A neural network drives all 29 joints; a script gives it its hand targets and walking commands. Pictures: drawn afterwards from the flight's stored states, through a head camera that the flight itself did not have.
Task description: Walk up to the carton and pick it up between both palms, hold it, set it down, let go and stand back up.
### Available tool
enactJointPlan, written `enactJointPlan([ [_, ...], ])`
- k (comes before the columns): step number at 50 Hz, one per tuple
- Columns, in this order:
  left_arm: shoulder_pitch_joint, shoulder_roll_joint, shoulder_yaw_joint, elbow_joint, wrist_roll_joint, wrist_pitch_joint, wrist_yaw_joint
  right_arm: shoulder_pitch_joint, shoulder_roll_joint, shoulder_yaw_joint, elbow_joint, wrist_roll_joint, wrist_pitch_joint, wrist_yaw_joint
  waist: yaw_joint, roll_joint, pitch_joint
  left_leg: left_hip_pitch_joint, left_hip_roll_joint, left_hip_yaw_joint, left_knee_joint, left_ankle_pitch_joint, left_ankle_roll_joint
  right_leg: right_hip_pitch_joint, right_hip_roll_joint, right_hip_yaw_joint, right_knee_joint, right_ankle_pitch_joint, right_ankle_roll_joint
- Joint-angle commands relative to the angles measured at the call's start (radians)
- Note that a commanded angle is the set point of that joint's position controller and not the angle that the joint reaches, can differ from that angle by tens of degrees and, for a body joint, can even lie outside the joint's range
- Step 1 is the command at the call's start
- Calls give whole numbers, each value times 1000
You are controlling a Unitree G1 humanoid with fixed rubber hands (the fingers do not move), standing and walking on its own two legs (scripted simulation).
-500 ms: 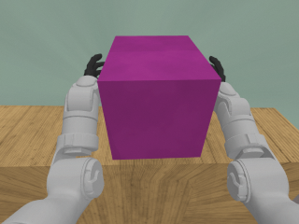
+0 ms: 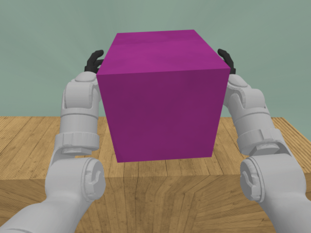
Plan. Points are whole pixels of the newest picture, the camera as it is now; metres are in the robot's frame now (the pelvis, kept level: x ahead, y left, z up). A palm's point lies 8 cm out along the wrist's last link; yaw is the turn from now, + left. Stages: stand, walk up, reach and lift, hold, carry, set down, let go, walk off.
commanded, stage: reach and lift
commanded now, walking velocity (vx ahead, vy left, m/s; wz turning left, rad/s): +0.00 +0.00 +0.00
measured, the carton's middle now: (159, 88) +0.41 -0.02 +0.25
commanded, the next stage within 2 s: hold in 0.22 s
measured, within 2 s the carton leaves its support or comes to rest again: neither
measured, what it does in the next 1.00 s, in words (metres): stands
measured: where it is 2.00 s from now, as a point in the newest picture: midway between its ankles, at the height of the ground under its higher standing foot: outside the picture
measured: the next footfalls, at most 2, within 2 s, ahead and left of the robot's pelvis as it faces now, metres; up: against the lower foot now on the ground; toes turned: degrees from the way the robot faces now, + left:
none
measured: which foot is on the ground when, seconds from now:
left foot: down 0.00-1.00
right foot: down 0.00-1.00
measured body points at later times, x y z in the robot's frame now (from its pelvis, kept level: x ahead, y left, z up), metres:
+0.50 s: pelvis +0.00 +0.00 +0.00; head -0.10 +0.01 +0.44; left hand +0.38 +0.16 +0.31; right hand +0.38 -0.17 +0.33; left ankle -0.02 +0.10 -0.75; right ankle +0.04 -0.11 -0.75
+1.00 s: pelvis -0.01 -0.02 +0.00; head -0.12 -0.01 +0.44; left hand +0.37 +0.16 +0.34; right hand +0.37 -0.16 +0.35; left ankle -0.02 +0.10 -0.75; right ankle +0.04 -0.11 -0.75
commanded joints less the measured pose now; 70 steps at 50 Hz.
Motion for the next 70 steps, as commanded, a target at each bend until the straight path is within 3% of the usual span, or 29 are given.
enactJointPlan([
  [1,-750,-557,-320,-96,-147,-69,-153,-828,658,252,-222,153,38,115,0,26,-282,-213,-23,-4,-103,262,-58,318,26,50,32,222,22],
  [4,-795,-531,-291,-66,-141,-71,-164,-852,677,234,-197,139,52,119,9,5,-243,-252,-22,4,-128,184,-47,300,21,55,25,164,24],
  [6,-839,-572,-355,-115,-179,-75,-160,-870,664,225,-233,152,44,121,-24,80,-307,-220,-18,-12,-104,252,-78,288,24,53,38,202,14],
  [8,-836,-575,-360,-137,-180,-67,-153,-848,645,240,-205,177,62,116,-26,105,-310,-187,-16,-17,-78,347,-100,289,31,53,42,251,9],
  [10,-829,-542,-321,-99,-165,-61,-161,-865,659,249,-200,183,75,109,-2,55,-286,-226,-19,-11,-100,262,-73,293,25,52,34,204,17],
  [12,-827,-544,-314,-104,-168,-54,-163,-881,651,245,-217,189,76,114,8,51,-303,-242,-12,-13,-107,253,-69,313,30,53,39,194,11],
  [14,-847,-562,-359,-158,-216,-58,-155,-933,673,271,-323,217,67,111,5,52,-412,-214,-19,-17,-70,334,-76,344,33,56,55,283,15],
  [16,-844,-552,-326,-106,-195,-50,-152,-928,666,259,-277,207,81,108,15,38,-342,-229,-17,-13,-87,281,-67,313,31,55,41,237,16],
  [19,-852,-557,-346,-124,-196,-38,-158,-881,636,237,-237,214,103,101,-17,85,-327,-227,-13,-19,-89,286,-82,310,32,62,46,232,7],
  [20,-852,-553,-338,-98,-190,-30,-162,-883,621,225,-212,207,111,102,-19,92,-300,-242,-10,-18,-103,241,-83,295,31,60,36,183,1],
  [23,-894,-551,-352,-151,-210,-30,-163,-930,644,258,-270,235,115,106,1,98,-356,-247,-12,-21,-88,291,-87,327,34,59,53,220,3],
  [25,-855,-529,-321,-114,-190,-17,-165,-910,636,254,-229,237,132,104,10,71,-311,-246,-11,-22,-93,293,-80,317,36,61,47,225,2],
  [26,-847,-519,-301,-65,-174,-11,-169,-919,622,241,-198,226,139,105,18,66,-261,-277,-8,-18,-115,218,-70,296,32,62,35,156,0],
  [30,-906,-516,-293,-74,-198,-25,-169,-974,664,239,-225,222,131,113,31,40,-322,-301,-13,-14,-117,183,-50,305,26,68,41,147,7],
  [31,-904,-502,-273,-34,-180,-21,-169,-953,654,220,-161,218,143,113,29,53,-269,-312,-10,-18,-130,145,-47,292,25,69,35,110,1],
  [33,-921,-508,-279,-36,-192,-24,-174,-979,664,213,-198,213,140,109,35,60,-298,-341,-12,-13,-131,136,-45,308,21,74,39,109,2],
  [36,-892,-456,-201,45,-157,-23,-194,-965,678,202,-158,197,154,102,54,-3,-234,-363,-16,-8,-150,101,-21,315,11,81,28,93,13],
  [38,-902,-459,-235,14,-191,-28,-201,-999,672,219,-220,229,148,91,47,13,-322,-328,-23,-7,-120,156,-34,339,13,85,36,154,12],
  [39,-910,-448,-232,30,-189,-27,-204,-973,662,206,-173,227,159,86,31,21,-286,-327,-23,-7,-123,151,-40,322,13,78,32,151,14],
  [42,-926,-480,-268,17,-211,-27,-214,-982,637,185,-198,217,160,81,8,61,-298,-340,-15,-14,-126,134,-53,309,18,72,34,125,1],
  [50,-930,-465,-232,24,-194,-33,-218,-988,661,191,-198,219,170,73,23,57,-297,-374,-20,-21,-136,97,-38,345,5,80,44,111,11],
  [52,-957,-479,-269,-13,-214,-36,-220,-969,639,169,-181,213,177,70,-7,97,-299,-361,-18,-25,-130,121,-58,330,7,76,49,122,4],
  [54,-941,-463,-241,-7,-197,-29,-221,-980,655,189,-203,216,173,72,20,68,-306,-362,-24,-18,-129,127,-46,342,5,73,52,126,14],
  [58,-926,-448,-232,-21,-190,-22,-217,-997,678,217,-265,239,166,65,34,62,-339,-349,-37,-15,-113,158,-44,362,-4,77,51,158,25],
  [63,-884,-444,-230,30,-180,-15,-232,-963,651,186,-236,205,178,56,11,40,-271,-346,-28,-15,-129,118,-38,338,1,73,36,120,19],
  [67,-904,-450,-238,7,-181,-19,-233,-996,667,205,-278,213,175,53,22,60,-306,-358,-32,-13,-122,119,-40,345,2,71,44,120,20],
  [68,-901,-469,-262,-20,-198,-20,-231,-988,658,199,-276,222,175,54,8,72,-326,-346,-25,-19,-120,134,-48,349,6,71,49,136,14],
  [69,-927,-458,-262,-51,-213,-27,-226,-1014,678,217,-322,226,171,53,18,41,-368,-346,-30,-17,-109,146,-41,365,1,72,52,148,23],
  [70,-983,-411,-234,69,-181,-22,-221,-1033,627,149,-174,172,176,61,9,50,-182,-345,-27,-20,-124,67,-35,194,-12,70,4,9,15],
])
